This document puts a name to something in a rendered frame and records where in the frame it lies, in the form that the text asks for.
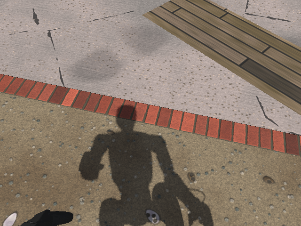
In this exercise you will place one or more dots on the robot left hand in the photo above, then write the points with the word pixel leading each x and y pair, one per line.
pixel 49 218

